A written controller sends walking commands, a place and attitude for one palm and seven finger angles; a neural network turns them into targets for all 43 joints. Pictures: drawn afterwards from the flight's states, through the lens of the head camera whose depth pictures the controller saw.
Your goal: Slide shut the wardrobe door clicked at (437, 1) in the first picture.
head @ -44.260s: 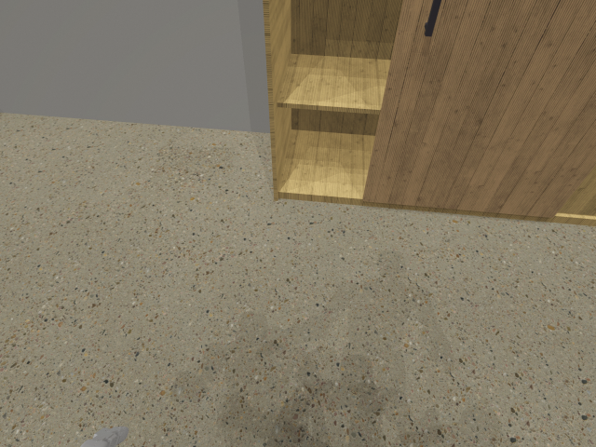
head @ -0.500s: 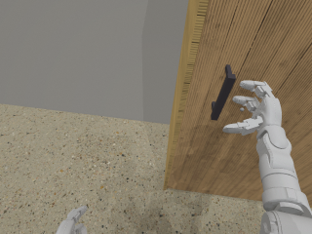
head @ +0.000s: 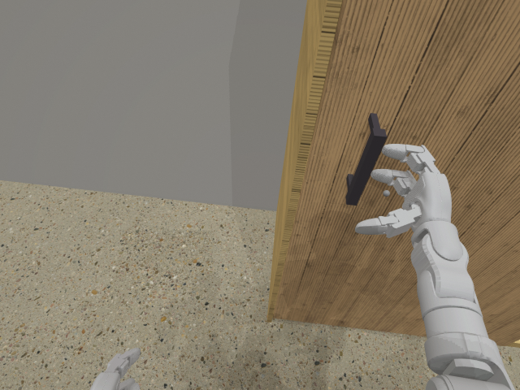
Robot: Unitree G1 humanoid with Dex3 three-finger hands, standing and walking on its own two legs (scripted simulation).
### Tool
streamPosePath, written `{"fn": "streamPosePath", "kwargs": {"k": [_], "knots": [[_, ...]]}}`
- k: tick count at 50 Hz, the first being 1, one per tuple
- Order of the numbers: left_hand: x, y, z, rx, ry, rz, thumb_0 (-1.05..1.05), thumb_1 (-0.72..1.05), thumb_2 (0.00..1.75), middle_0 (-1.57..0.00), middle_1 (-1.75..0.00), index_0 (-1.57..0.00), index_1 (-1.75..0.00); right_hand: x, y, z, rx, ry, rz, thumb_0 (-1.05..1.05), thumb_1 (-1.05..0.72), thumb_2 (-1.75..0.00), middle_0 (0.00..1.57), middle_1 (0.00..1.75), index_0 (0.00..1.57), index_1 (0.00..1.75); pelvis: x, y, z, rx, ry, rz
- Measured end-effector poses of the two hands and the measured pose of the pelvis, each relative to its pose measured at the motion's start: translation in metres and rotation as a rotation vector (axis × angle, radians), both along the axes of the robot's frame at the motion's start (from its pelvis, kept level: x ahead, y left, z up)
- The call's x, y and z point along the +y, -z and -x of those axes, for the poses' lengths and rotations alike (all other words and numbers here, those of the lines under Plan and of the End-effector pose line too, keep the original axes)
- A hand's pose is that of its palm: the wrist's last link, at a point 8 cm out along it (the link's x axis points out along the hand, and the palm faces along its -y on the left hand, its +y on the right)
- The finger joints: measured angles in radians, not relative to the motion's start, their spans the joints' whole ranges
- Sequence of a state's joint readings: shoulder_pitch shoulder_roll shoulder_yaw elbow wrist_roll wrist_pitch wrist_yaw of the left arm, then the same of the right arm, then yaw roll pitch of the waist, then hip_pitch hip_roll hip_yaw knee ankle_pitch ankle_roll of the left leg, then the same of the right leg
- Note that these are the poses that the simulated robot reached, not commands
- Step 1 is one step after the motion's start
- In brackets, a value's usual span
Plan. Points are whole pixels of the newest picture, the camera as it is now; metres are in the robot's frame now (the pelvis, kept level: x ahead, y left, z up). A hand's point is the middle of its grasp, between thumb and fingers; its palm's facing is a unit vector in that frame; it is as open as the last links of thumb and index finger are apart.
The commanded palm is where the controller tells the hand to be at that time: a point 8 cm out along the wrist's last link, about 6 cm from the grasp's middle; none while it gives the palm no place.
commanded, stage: feel for the door with the fingertips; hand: right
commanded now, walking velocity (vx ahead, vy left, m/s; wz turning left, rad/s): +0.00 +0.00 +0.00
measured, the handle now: (362, 162) +0.46 -0.13 +0.13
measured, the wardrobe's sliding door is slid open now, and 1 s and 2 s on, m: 0.00 0.00 0.00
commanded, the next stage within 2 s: slide the fingers in behind the handle in 0.66 s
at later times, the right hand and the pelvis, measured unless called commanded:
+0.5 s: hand (380, 184) +0.40 -0.15 +0.13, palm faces +0.07 +1.00 -0.01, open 14.0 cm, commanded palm +0.38 -0.20 +0.13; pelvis -0.01 +0.01 +0.00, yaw +0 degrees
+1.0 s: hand (377, 180) +0.41 -0.15 +0.13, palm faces +0.05 +1.00 +0.00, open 13.9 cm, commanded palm +0.38 -0.19 +0.13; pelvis -0.01 +0.00 +0.00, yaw +1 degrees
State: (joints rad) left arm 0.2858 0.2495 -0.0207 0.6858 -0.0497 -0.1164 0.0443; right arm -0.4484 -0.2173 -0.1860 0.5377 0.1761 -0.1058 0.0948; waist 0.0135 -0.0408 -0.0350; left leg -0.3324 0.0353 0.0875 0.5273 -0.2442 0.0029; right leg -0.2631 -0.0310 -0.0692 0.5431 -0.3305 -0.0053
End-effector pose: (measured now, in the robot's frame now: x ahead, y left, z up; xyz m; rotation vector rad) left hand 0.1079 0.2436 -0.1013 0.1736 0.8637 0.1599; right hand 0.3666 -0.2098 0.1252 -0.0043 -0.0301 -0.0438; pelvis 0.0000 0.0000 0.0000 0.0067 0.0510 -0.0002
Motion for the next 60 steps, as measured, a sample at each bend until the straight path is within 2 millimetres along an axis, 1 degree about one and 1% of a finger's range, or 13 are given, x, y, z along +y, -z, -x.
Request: {"fn": "streamPosePath", "kwargs": {"k": [4, 8, 11, 14, 21, 30, 37, 44, 51, 60], "knots": [[-0.003, -0.002, -0.008, -0.025, 0.012, 0.009, 0.01, 0.91, 0.89, -0.20, -0.30, -0.20, -0.30, 0.013, 0.001, -0.002, 0.007, -0.003, 0.003, -0.01, 0.50, -0.30, 0.30, 1.20, 0.30, 1.20, 0.001, 0.000, 0.002, -0.002, -0.001, 0.002], [-0.006, -0.003, -0.012, -0.045, 0.016, 0.020, 0.01, 0.91, 0.89, -0.20, -0.30, -0.20, -0.30, 0.022, -0.002, -0.003, -0.004, 0.000, -0.002, -0.01, 0.50, -0.30, 0.30, 1.20, 0.30, 1.20, 0.002, 0.000, 0.002, -0.005, -0.005, 0.005], [-0.006, -0.004, -0.012, -0.046, 0.017, 0.024, 0.01, 0.91, 0.89, -0.20, -0.30, -0.20, -0.30, 0.024, -0.002, -0.005, -0.001, 0.008, -0.002, -0.01, 0.50, -0.30, 0.30, 1.20, 0.30, 1.20, 0.004, 0.000, 0.003, -0.007, -0.007, 0.006], [-0.005, -0.003, -0.010, -0.042, 0.014, 0.024, 0.01, 0.91, 0.89, -0.20, -0.30, -0.20, -0.30, 0.022, -0.003, -0.005, 0.003, 0.018, 0.003, -0.01, 0.50, -0.30, 0.30, 1.20, 0.30, 1.20, 0.005, 0.000, 0.004, -0.008, -0.009, 0.006], [0.004, 0.000, 0.004, -0.003, -0.004, 0.007, 0.01, 0.91, 0.89, -0.20, -0.30, -0.20, -0.30, 0.009, -0.005, -0.007, 0.004, 0.037, 0.008, -0.01, 0.50, -0.30, 0.30, 1.20, 0.30, 1.20, 0.008, 0.000, 0.006, -0.008, -0.004, 0.004], [0.014, 0.005, 0.027, 0.057, -0.029, -0.017, 0.01, 0.91, 0.89, -0.20, -0.30, -0.20, -0.30, 0.010, -0.003, -0.019, 0.014, 0.021, -0.001, -0.01, 0.50, -0.30, 0.30, 1.20, 0.30, 1.20, 0.007, 0.001, 0.010, 0.007, -0.003, 0.004], [0.014, 0.007, 0.042, 0.086, -0.049, -0.016, 0.01, 0.91, 0.89, -0.20, -0.30, -0.20, -0.30, 0.008, -0.003, -0.023, -0.002, 0.017, -0.003, -0.01, 0.50, -0.30, 0.33, 1.22, 0.31, 1.20, 0.005, 0.001, 0.011, 0.013, -0.010, 0.003], [0.008, 0.010, 0.049, 0.108, -0.044, -0.008, 0.01, 0.91, 0.89, -0.20, -0.30, -0.20, -0.30, 0.006, -0.003, -0.025, -0.002, 0.018, 0.001, -0.01, 0.50, -0.30, 0.36, 1.24, 0.33, 1.23, 0.002, 0.002, 0.014, 0.021, -0.005, 0.002], [0.001, 0.010, 0.047, 0.091, -0.041, 0.010, 0.01, 0.91, 0.89, -0.20, -0.30, -0.20, -0.30, 0.012, -0.002, -0.021, -0.009, 0.009, -0.004, -0.01, 0.50, -0.30, 0.33, 1.22, 0.31, 1.22, -0.001, 0.002, 0.013, 0.022, -0.014, 0.003], [-0.004, 0.005, 0.028, 0.035, -0.027, 0.018, 0.01, 0.91, 0.89, -0.20, -0.30, -0.20, -0.30, 0.019, 0.000, -0.009, -0.021, 0.000, -0.004, -0.01, 0.50, -0.30, 0.30, 1.20, 0.30, 1.20, -0.003, 0.002, 0.010, 0.008, -0.018, 0.002]]}}
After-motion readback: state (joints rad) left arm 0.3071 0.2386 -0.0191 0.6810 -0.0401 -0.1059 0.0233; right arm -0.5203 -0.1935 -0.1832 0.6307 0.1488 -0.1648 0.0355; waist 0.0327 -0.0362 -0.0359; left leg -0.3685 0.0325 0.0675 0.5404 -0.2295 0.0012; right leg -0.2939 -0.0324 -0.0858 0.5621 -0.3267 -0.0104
